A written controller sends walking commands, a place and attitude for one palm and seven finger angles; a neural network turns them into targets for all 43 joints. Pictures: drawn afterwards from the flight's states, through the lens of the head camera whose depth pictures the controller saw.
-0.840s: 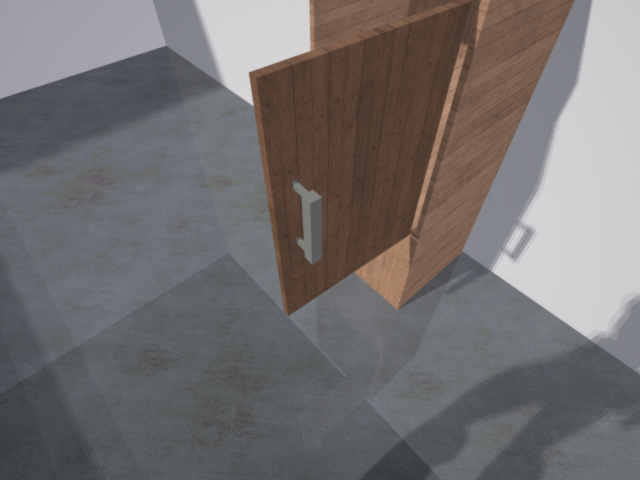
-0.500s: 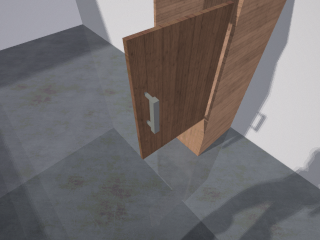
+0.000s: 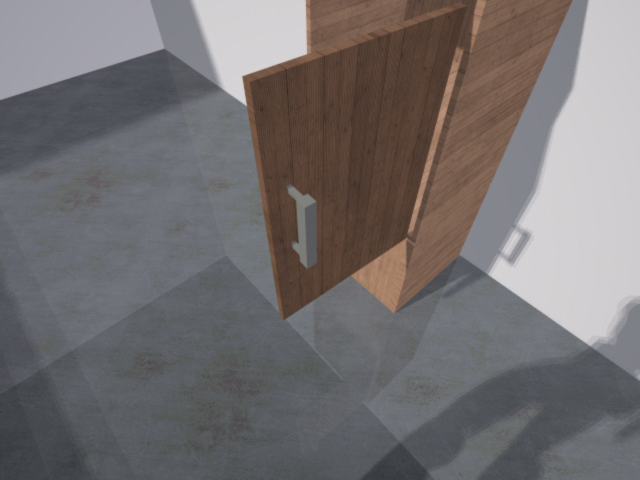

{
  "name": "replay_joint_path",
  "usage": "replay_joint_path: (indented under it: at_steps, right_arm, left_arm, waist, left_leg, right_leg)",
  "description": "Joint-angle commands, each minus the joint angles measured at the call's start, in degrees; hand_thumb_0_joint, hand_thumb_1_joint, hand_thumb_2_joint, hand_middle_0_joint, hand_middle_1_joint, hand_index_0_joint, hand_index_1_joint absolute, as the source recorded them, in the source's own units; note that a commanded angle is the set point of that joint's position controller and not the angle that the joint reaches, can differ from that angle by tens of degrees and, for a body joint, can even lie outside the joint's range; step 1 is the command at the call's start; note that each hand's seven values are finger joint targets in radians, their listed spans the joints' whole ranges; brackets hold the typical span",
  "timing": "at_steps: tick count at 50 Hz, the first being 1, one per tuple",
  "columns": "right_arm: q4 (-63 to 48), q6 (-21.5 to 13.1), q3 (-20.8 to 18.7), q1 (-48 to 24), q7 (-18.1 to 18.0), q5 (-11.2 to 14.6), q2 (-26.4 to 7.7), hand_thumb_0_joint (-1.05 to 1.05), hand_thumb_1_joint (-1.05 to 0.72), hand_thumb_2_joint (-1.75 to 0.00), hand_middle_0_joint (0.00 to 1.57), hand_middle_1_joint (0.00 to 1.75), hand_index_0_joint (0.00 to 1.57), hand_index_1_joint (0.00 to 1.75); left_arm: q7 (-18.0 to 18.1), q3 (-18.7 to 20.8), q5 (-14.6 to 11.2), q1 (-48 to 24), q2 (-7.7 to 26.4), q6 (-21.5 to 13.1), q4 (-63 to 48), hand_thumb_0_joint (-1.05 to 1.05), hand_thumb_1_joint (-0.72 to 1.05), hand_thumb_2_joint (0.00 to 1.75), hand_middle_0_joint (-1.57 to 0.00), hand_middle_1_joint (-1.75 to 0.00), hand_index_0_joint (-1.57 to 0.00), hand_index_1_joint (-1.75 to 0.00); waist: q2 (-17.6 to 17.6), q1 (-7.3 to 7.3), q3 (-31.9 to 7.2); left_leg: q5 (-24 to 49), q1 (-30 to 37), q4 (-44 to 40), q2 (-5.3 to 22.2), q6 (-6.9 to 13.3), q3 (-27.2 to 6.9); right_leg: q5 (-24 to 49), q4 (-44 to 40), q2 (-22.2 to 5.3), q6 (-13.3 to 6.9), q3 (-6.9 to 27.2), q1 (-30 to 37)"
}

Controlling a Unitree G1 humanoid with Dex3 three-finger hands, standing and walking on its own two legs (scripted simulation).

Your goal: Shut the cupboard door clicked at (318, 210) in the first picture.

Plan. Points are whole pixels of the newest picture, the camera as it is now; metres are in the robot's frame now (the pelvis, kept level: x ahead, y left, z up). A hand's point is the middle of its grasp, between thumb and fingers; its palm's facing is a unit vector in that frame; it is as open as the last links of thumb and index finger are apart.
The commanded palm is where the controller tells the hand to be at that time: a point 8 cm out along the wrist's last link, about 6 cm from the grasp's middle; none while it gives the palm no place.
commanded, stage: walk to a spot facing it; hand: left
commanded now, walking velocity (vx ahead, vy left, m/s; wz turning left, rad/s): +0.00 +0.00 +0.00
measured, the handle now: (300, 227) +0.52 +0.07 -0.03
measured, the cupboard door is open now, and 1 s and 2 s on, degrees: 86 86 86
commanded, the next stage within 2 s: none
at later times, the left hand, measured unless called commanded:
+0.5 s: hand out of the picture +0.03 +0.19 -0.18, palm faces -0.11 -0.96 -0.27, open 7.4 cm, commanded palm none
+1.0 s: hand out of the picture +0.09 +0.18 -0.18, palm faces -0.35 -0.90 -0.24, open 7.4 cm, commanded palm none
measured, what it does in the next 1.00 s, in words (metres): lifts its left foot, turning right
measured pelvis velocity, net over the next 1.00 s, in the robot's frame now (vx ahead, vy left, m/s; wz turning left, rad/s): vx -0.01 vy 0.00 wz -0.47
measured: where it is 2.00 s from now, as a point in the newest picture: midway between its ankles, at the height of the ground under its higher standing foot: outside the picture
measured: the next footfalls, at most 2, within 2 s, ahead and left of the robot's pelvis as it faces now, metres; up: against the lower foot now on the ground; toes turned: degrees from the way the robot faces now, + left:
left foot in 1.04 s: +0.10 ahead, +0.10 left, +0.00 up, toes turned -32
right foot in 1.42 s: -0.07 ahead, -0.13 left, +0.00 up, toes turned -46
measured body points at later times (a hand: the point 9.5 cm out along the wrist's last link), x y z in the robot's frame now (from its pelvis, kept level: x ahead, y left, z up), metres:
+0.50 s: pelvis -0.03 -0.01 -0.02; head +0.02 -0.03 +0.43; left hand +0.03 +0.24 -0.16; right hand -0.02 -0.25 -0.18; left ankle +0.02 +0.14 -0.74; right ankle -0.08 -0.08 -0.74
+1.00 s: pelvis -0.01 +0.00 +0.00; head +0.05 -0.01 +0.44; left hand +0.11 +0.22 -0.16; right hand +0.04 -0.28 -0.13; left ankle +0.05 +0.13 -0.72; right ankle -0.07 -0.08 -0.74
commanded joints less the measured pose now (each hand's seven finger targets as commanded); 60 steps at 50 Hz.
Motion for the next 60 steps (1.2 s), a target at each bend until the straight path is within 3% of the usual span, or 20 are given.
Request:
replay_joint_path:
  at_steps: [1, 14, 18, 20, 22, 24, 25, 26, 27, 29, 31, 35, 44, 47, 50, 51, 52, 53, 56, 60]
  right_arm:
    - [-1.35, -0.42, -1.37, 2.56, -0.32, 0.18, -5.96, 0.0, -0.9, -0.9, 0.2, 0.3, 0.2, 0.3]
    - [-5.06, 1.26, -4.24, 2.84, -1.36, -0.02, -8.01, 0.0, -0.9, -0.9, 0.2, 0.3, 0.2, 0.3]
    - [-7.35, 1.11, -5.25, 2.83, -1.49, -0.3, -10.19, 0.0, -0.9, -0.9, 0.2, 0.3, 0.2, 0.3]
    - [-8.5, 0.65, -5.75, 2.54, -1.3, -0.62, -11.73, 0.0, -0.9, -0.9, 0.2, 0.3, 0.2, 0.3]
    - [-10.05, 0.37, -5.78, 0.84, -1.03, -0.96, -12.26, 0.0, -0.9, -0.9, 0.2, 0.3, 0.2, 0.3]
    - [-11.71, 0.6, -5.79, -3.42, -0.88, -0.79, -12.36, 0.0, -0.9, -0.9, 0.2, 0.3, 0.2, 0.3]
    - [-13.03, 1.1, -5.62, -5.1, -0.73, -0.22, -10.4, 0.0, -0.9, -0.9, 0.2, 0.3, 0.2, 0.3]
    - [-15.14, 1.28, -5.04, -6.26, -0.12, 0.27, -6.32, 0.0, -0.9, -0.9, 0.2, 0.3, 0.2, 0.3]
    - [-15.0, 2.04, -5.43, -7.71, -0.21, 0.07, -8.94, 0.0, -0.9, -0.9, 0.2, 0.3, 0.2, 0.3]
    - [-14.6, 2.13, -5.38, -7.1, -0.19, 0.08, -8.16, 0.0, -0.9, -0.9, 0.2, 0.3, 0.2, 0.3]
    - [-14.74, 1.96, -5.01, -7.28, 0.18, 0.02, -6.97, 0.0, -0.9, -0.9, 0.2, 0.3, 0.2, 0.3]
    - [-16.03, 2.1, -4.72, -9.26, -0.1, 0.42, -6.95, 0.0, -0.9, -0.9, 0.2, 0.3, 0.2, 0.3]
    - [-19.98, 1.17, -4.46, -13.26, -0.04, 1.07, -7.02, 0.0, -0.9, -0.9, 0.2, 0.3, 0.2, 0.3]
    - [-20.57, 0.79, -4.41, -11.96, -0.07, 1.41, -7.05, 0.0, -0.9, -0.9, 0.2, 0.3, 0.2, 0.3]
    - [-18.52, 0.01, -4.62, -3.28, -0.45, 1.46, -8.15, 0.0, -0.9, -0.9, 0.2, 0.3, 0.2, 0.3]
    - [-18.27, -0.67, -5.27, -0.66, -0.78, 0.63, -13.02, 0.0, -0.9, -0.9, 0.2, 0.3, 0.2, 0.3]
    - [-18.93, -0.65, -5.76, 0.72, -0.86, -0.04, -16.88, 0.0, -0.9, -0.9, 0.2, 0.3, 0.2, 0.3]
    - [-20.66, -0.29, -5.31, 0.35, -0.79, -0.13, -16.75, 0.0, -0.9, -0.9, 0.2, 0.3, 0.2, 0.3]
    - [-20.18, -0.57, -3.86, -0.74, -0.82, -0.75, -12.83, 0.0, -0.9, -0.9, 0.2, 0.3, 0.2, 0.3]
    - [-19.57, -0.6, -4.19, 0.47, -0.7, -0.71, -13.21, 0.0, -0.9, -0.9, 0.2, 0.3, 0.2, 0.3]
  left_arm:
    - [0.29, 1.3, -0.24, 4.56, 7.13, -0.63, -0.88, 0.0, 0.9, 0.9, -0.2, -0.3, -0.2, -0.3]
    - [-0.66, 4.45, 0.68, 2.15, 8.4, 2.16, -5.63, 0.0, 0.9, 0.9, -0.2, -0.3, -0.2, -0.3]
    - [-1.52, 5.16, 0.82, 0.45, 7.49, 2.79, -8.38, 0.0, 0.9, 0.9, -0.2, -0.3, -0.2, -0.3]
    - [-2.2, 5.36, 0.9, 0.16, 6.52, 3.22, -9.75, 0.0, 0.9, 0.9, -0.2, -0.3, -0.2, -0.3]
    - [-2.77, 5.56, 0.98, -0.42, 6.09, 3.4, -10.8, 0.0, 0.9, 0.9, -0.2, -0.3, -0.2, -0.3]
    - [-3.09, 5.97, 1.15, 4.74, 6.47, 3.02, -9.77, 0.0, 0.9, 0.9, -0.2, -0.3, -0.2, -0.3]
    - [-2.76, 6.63, 1.64, 7.16, 10.0, 2.43, -9.31, 0.0, 0.9, 0.9, -0.2, -0.3, -0.2, -0.3]
    - [-1.9, 7.62, 2.14, 6.42, 16.33, 2.06, -9.78, 0.0, 0.9, 0.9, -0.2, -0.3, -0.2, -0.3]
    - [-1.34, 7.29, 1.3, 5.88, 15.3, 2.17, -10.29, 0.0, 0.9, 0.9, -0.2, -0.3, -0.2, -0.3]
    - [-0.73, 6.78, 1.13, 0.57, 12.78, 2.15, -12.06, 0.0, 0.9, 0.9, -0.2, -0.3, -0.2, -0.3]
    - [-0.59, 6.45, 0.95, 0.91, 12.2, 1.54, -12.77, 0.0, 0.9, 0.9, -0.2, -0.3, -0.2, -0.3]
    - [-0.17, 6.68, 0.78, 4.25, 12.58, 1.45, -12.82, 0.0, 0.9, 0.9, -0.2, -0.3, -0.2, -0.3]
    - [-0.32, 7.23, 1.5, 4.38, 14.1, 1.71, -15.05, 0.0, 0.9, 0.9, -0.2, -0.3, -0.2, -0.3]
    - [-0.41, 7.46, 1.54, 2.44, 14.6, 1.84, -15.88, 0.0, 0.9, 0.9, -0.2, -0.3, -0.2, -0.3]
    - [-0.67, 7.08, 0.93, -1.9, 13.68, 2.03, -17.26, 0.0, 0.9, 0.9, -0.2, -0.3, -0.2, -0.3]
    - [-1.12, 6.58, 0.32, -1.21, 11.0, 2.07, -18.37, 0.0, 0.9, 0.9, -0.2, -0.3, -0.2, -0.3]
    - [-1.99, 5.98, 0.3, -0.86, 9.54, 1.82, -19.5, 0.0, 0.9, 0.9, -0.2, -0.3, -0.2, -0.3]
    - [-2.45, 6.15, 1.12, -1.43, 11.36, 1.44, -20.61, 0.0, 0.9, 0.9, -0.2, -0.3, -0.2, -0.3]
    - [-3.35, 6.22, 1.21, -3.58, 10.31, 2.34, -18.4, 0.0, 0.9, 0.9, -0.2, -0.3, -0.2, -0.3]
    - [-4.59, 5.36, 0.9, -6.41, 8.74, 3.27, -19.31, 0.0, 0.9, 0.9, -0.2, -0.3, -0.2, -0.3]
  waist:
    - [-1.2, 0.07, 0.47]
    - [-0.53, -0.5, 0.34]
    - [6.64, -0.2, 0.01]
    - [12.48, 0.24, -2.03]
    - [11.92, 0.87, -2.58]
    - [6.23, 4.43, -4.58]
    - [-5.62, 5.71, -2.75]
    - [-20.73, 5.4, -0.37]
    - [-15.06, 5.41, 0.2]
    - [-8.98, 2.3, 1.27]
    - [-5.08, 2.03, -1.85]
    - [-6.53, 3.3, -5.46]
    - [-6.86, 3.85, -5.54]
    - [-7.01, 2.75, -5.5]
    - [-4.52, -1.58, -8.3]
    - [6.34, -2.09, -9.35]
    - [18.21, -1.18, -7.64]
    - [11.17, -0.9, -4.87]
    - [11.8, 0.58, -4.25]
    - [10.48, 0.2, -5.79]
  left_leg:
    - [13.3, 4.55, -0.16, 4.13, 3.15, -2.61]
    - [6.89, 2.43, 6.05, 7.31, 2.87, 0.78]
    - [2.86, 2.02, 1.38, 13.65, 6.5, -4.81]
    - [2.27, 0.89, -3.5, 19.9, 10.32, -9.08]
    - [4.88, -2.35, -3.63, 21.83, 11.43, -7.54]
    - [5.1, -7.49, 5.42, 17.61, 7.5, -0.51]
    - [-3.6, -13.2, 17.63, 9.79, 3.09, 4.9]
    - [-22.61, -23.66, 32.74, 0.4, -0.93, 8.26]
    - [-22.19, -23.06, 40.28, 1.42, -0.22, -0.2]
    - [-16.71, -24.93, 44.93, 2.59, -0.61, -2.43]
    - [-13.46, -24.39, 43.97, 2.15, -1.37, -1.84]
    - [-12.25, -24.83, 40.53, 1.0, -2.05, -1.7]
    - [-14.76, -20.75, 29.55, -1.01, -1.46, -2.61]
    - [-13.54, -16.01, 23.1, -1.65, -0.88, -3.05]
    - [-1.79, 3.18, 2.88, -0.08, -0.04, -3.58]
    - [2.67, 13.09, -3.4, 11.83, 4.17, -15.67]
    - [12.73, 13.08, -5.81, 26.02, 11.72, -27.6]
    - [13.12, 5.55, -3.96, 29.38, 15.56, -28.49]
    - [28.48, 3.38, -0.76, 18.75, 11.59, -12.78]
    - [26.84, 4.91, 0.13, 15.64, 9.83, -3.47]
  right_leg:
    - [22.31, -3.26, -7.94, 1.22, 4.21, -6.69]
    - [21.09, 4.73, -6.29, -0.58, 9.33, -14.07]
    - [9.87, 14.23, -1.95, 0.26, 7.43, -19.83]
    - [-6.86, 24.71, -0.36, 1.23, 2.47, -20.94]
    - [-12.87, 27.63, -2.54, 1.27, 1.69, -18.92]
    - [-2.21, 15.49, -2.77, 1.46, 0.73, -10.12]
    - [8.54, 2.45, -7.53, 0.25, 10.27, -7.65]
    - [19.75, -4.44, -20.88, -4.15, 29.37, -6.72]
    - [21.54, -3.55, -20.09, -6.19, 29.3, -10.04]
    - [27.86, 0.82, -16.85, -8.25, 25.45, -9.23]
    - [35.12, 3.2, -14.27, -7.9, 22.2, -5.09]
    - [44.34, 4.86, -12.31, -5.62, 21.96, 1.99]
    - [43.49, 5.64, -11.7, -8.78, 29.24, 0.4]
    - [42.52, 6.46, -11.05, -8.28, 30.94, -3.31]
    - [32.25, 11.68, -5.92, -2.82, 27.01, -14.41]
    - [12.37, 18.27, 0.98, 0.64, 20.48, -26.5]
    - [-18.73, 31.88, 3.97, 4.19, 8.77, -33.36]
    - [-18.83, 39.33, 0.12, 5.6, 6.16, -32.68]
    - [-11.75, 50.84, -1.66, 6.32, 4.22, -33.2]
    - [-8.11, 41.21, -3.37, 6.85, -0.18, -30.69]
